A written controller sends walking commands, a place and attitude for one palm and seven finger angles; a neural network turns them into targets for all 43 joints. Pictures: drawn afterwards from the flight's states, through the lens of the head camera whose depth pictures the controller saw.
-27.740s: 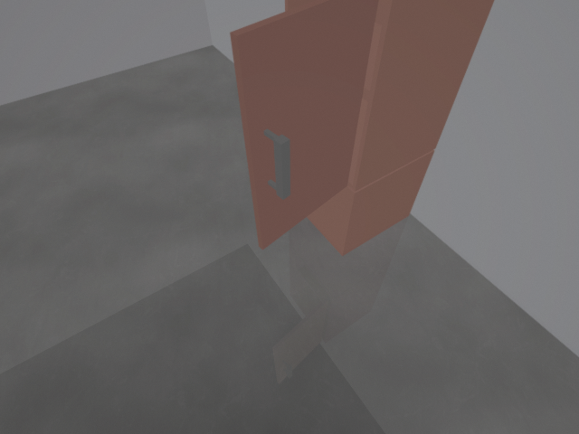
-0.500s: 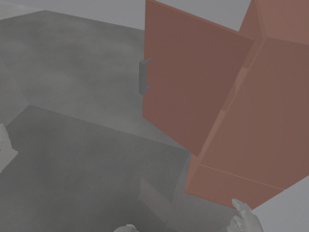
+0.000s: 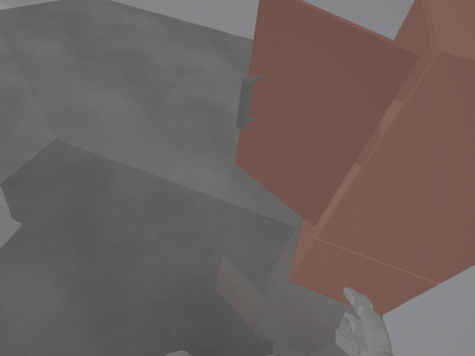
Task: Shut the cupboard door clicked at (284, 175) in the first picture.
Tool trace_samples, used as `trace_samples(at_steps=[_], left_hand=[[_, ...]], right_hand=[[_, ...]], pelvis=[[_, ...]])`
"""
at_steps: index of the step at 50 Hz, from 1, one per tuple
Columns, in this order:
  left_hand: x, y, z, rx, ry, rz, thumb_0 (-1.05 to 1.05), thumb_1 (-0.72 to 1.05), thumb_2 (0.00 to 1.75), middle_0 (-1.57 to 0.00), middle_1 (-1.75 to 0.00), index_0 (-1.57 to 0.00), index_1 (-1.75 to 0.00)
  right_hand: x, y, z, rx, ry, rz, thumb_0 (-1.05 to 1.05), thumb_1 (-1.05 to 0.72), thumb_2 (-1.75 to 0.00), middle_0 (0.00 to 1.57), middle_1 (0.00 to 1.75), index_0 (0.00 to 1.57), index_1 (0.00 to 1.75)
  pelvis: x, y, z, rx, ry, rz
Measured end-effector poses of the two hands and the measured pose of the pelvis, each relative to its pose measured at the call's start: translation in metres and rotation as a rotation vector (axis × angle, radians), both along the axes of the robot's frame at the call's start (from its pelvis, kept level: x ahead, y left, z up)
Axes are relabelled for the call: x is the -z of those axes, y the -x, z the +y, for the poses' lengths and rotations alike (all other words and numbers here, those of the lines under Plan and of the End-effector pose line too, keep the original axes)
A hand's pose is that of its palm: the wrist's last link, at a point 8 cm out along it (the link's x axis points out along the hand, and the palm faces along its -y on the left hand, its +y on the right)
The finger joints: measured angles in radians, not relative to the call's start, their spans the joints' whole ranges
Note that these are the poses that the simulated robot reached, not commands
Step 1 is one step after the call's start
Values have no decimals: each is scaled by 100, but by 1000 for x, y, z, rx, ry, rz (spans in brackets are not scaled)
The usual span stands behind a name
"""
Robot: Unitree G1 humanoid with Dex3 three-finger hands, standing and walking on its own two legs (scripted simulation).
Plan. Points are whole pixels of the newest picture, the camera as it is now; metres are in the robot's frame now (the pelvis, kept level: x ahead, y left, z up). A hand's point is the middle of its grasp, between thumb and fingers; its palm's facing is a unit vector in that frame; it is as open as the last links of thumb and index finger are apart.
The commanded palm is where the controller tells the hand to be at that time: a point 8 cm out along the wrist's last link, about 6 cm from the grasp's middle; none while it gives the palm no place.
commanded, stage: step back with the hand held close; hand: left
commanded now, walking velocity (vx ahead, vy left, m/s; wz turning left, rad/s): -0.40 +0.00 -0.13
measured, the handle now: (249, 102) +0.77 +0.02 -0.02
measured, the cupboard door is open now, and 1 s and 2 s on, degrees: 65 65 65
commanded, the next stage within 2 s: stop stepping back and stand still in 0.10 s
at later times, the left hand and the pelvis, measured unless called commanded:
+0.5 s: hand out of the picture +0.09 +0.29 +0.17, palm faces +0.43 -0.81 -0.39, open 7.4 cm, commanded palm +0.04 +0.31 +0.19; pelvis -0.12 +0.02 +0.01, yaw -4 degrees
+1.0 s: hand out of the picture +0.04 +0.32 +0.17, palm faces +0.48 -0.81 -0.34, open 7.4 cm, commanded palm -0.02 +0.35 +0.19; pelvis -0.16 +0.05 +0.00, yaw -1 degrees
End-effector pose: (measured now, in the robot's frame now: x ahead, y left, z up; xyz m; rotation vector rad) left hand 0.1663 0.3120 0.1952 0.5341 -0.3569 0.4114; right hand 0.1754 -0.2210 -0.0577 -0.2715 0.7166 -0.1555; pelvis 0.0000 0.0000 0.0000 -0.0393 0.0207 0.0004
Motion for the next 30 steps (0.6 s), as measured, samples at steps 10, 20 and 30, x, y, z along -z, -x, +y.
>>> trace_samples(at_steps=[10, 20, 30], left_hand=[[-6, 25, -45, 162, -5, 18, 1, 89, 90, -21, -30, -21, -30], [2, 87, -5, 107, -18, 90, 1, 88, 90, -21, -30, -22, -30], [2, 141, 13, -14, 113, 23, 2, 89, 90, -21, -30, -21, -30]], right_hand=[[5, 61, -2, 14, -72, -9, 1, -90, -90, 21, 30, 21, 30], [-5, 169, -36, 200, 67, 54, 1, -90, -90, 20, 30, 20, 30], [-7, 228, 0, 123, 13, 59, 1, -90, -90, 20, 30, 20, 30]], pelvis=[[-3, 55, -8, 80, 19, 21], [-4, 99, 15, 78, -10, -11], [-20, 144, 21, 23, -5, -36]])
